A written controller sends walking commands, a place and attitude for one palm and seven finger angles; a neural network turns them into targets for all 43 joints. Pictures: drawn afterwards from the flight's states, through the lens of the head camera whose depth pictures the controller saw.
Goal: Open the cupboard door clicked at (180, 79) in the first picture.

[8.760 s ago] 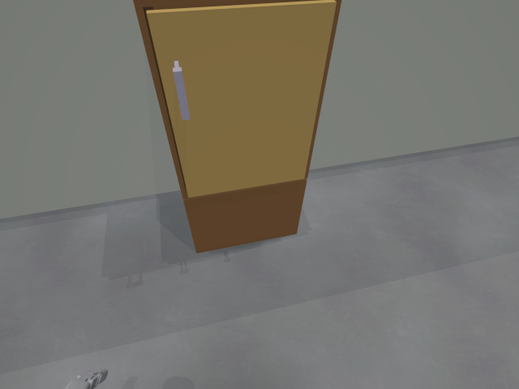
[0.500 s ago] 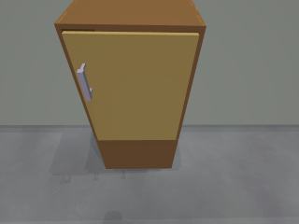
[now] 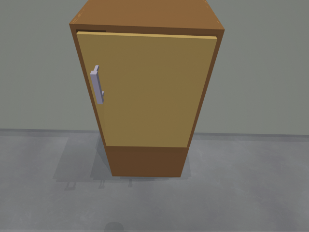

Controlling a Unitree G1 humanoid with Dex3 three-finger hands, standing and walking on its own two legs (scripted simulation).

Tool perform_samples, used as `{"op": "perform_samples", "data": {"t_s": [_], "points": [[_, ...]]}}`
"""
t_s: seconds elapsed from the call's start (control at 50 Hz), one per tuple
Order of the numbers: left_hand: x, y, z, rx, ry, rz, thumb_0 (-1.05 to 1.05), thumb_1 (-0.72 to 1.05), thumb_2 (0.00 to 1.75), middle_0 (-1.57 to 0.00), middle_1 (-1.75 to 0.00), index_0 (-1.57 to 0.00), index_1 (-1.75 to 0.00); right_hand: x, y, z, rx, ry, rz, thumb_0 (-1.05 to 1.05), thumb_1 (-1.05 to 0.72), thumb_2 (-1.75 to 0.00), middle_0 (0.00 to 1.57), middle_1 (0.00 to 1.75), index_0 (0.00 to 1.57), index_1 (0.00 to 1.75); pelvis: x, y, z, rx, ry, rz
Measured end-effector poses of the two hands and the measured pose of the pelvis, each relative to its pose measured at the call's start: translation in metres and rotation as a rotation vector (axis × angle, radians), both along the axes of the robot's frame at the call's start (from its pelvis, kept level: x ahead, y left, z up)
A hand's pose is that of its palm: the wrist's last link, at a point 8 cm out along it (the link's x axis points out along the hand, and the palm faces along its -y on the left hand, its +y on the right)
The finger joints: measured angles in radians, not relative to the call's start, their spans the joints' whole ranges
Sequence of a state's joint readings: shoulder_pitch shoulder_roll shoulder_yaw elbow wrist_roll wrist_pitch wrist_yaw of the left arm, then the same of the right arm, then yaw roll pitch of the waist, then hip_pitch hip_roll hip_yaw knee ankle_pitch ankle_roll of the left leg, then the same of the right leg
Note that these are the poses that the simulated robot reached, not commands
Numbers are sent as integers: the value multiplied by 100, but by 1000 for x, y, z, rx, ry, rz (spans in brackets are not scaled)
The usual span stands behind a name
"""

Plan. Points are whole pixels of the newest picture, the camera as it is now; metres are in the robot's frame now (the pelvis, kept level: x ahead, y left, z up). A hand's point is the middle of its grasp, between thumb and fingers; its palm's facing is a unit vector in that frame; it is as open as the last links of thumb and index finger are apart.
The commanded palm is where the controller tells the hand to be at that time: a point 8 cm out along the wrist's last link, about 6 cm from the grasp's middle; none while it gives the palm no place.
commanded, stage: look again from close up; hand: left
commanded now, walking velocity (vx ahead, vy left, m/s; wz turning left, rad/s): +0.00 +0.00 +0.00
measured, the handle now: (98, 84) +0.57 +0.24 +0.06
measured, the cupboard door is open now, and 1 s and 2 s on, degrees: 0 0 0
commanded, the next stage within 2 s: raise the hand with hooked fingers in 0.18 s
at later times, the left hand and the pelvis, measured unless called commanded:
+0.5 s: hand (77, 202) +0.19 +0.20 +0.00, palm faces +0.25 -0.96 -0.08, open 7.7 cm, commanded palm +0.10 +0.26 -0.05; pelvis -0.03 +0.01 -0.02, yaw +2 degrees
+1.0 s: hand (75, 200) +0.20 +0.21 -0.01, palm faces -0.04 -1.00 -0.07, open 10.4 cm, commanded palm +0.16 +0.28 +0.00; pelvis -0.02 -0.01 -0.07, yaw +2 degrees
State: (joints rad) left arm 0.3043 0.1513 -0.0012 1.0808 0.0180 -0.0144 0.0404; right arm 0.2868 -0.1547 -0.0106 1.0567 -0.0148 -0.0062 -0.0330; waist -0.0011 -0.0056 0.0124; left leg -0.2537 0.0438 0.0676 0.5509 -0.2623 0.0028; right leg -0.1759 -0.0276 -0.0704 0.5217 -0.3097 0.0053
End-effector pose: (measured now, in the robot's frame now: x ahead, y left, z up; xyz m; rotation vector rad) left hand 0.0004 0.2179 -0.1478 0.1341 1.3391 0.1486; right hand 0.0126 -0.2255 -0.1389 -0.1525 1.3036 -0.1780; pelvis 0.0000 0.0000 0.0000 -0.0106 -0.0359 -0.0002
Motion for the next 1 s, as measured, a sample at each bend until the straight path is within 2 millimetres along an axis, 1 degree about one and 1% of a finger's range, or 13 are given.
{"op": "perform_samples", "data": {"t_s": [0.14, 0.3, 0.34, 0.46, 0.52, 0.56, 0.6, 0.68, 0.72, 0.8, 0.84, 0.9, 1.0], "points": [[6, 19, 5, 22, -32, -6, 0, 91, 90, -20, -30, -20, -30, -10, 9, 1, 10, 11, 12, 1, -94, -90, 20, 30, 20, 30, -6, 8, 1, 5, 6, 3], [-9, 19, 5, 21, 2, -8, 0, 91, 90, -20, -30, -20, -30, -22, 14, 1, 23, 43, 11, 1, -93, -90, 20, 30, 20, 30, -11, 10, 2, 2, 12, -1], [14, 22, 25, 21, -158, 81, 1, 91, 89, -20, -30, -20, -30, -16, 10, 6, -3, -41, 11, 1, -93, -90, 20, 30, 20, 30, -14, 11, 1, 2, 8, 1], [127, 30, 138, 90, -942, 98, 1, 86, 87, -20, -34, -20, -34, 48, -8, 24, -62, -432, 28, 1, -92, -90, 20, 30, 20, 30, -23, 9, -8, 7, 39, 36], [163, 29, 165, 61, -1227, 17, 1, 81, 85, -21, -37, -20, -37, 86, -17, 34, -77, -589, 72, 1, -92, -90, 20, 30, 20, 30, -32, 3, -22, 9, 102, 32], [171, 28, 163, 16, -1350, -48, 0, 77, 83, -21, -39, -21, -39, 109, -23, 39, -89, -671, 109, 1, -91, -90, 20, 30, 20, 30, -36, -2, -35, 11, 144, 21], [167, 28, 147, -36, -1382, -114, 0, 73, 82, -21, -42, -21, -42, 129, -29, 43, -99, -736, 145, 1, -91, -90, 20, 30, 20, 30, -38, -7, -48, 8, 170, 17], [136, 33, 101, -114, -1238, -112, 0, 64, 78, -22, -48, -22, -48, 160, -35, 48, -125, -812, 202, 1, -91, -90, 20, 30, 20, 30, -35, -13, -66, -1, 204, 22], [117, 38, 89, -108, -1179, -52, 0, 59, 76, -22, -51, -22, -51, 172, -34, 48, -134, -822, 223, 1, -91, -90, 20, 30, 20, 30, -31, -15, -71, -11, 213, 29], [102, 51, 107, 8, -1252, 4, 1, 50, 72, -23, -57, -23, -56, 186, -24, 36, -134, -795, 270, 1, -91, -90, 20, 30, 20, 30, -23, -18, -77, -37, 225, 47], [109, 55, 125, 56, -1347, -19, 1, 45, 70, -23, -60, -23, -59, 187, -17, 25, -115, -767, 286, 1, -91, -90, 20, 30, 20, 30, -21, -18, -79, -50, 231, 56], [134, 53, 143, 45, -1437, -108, 1, 38, 67, -24, -64, -23, -64, 182, -6, 7, -72, -722, 286, 1, -91, -90, 20, 30, 20, 30, -21, -17, -82, -63, 237, 63], [179, 50, 141, -100, -1285, -229, 0, 26, 62, -24, -71, -24, -71, 158, 5, -8, -9, -642, 191, 1, -91, -90, 20, 30, 20, 30, -19, -14, -73, -50, 246, 44]]}}
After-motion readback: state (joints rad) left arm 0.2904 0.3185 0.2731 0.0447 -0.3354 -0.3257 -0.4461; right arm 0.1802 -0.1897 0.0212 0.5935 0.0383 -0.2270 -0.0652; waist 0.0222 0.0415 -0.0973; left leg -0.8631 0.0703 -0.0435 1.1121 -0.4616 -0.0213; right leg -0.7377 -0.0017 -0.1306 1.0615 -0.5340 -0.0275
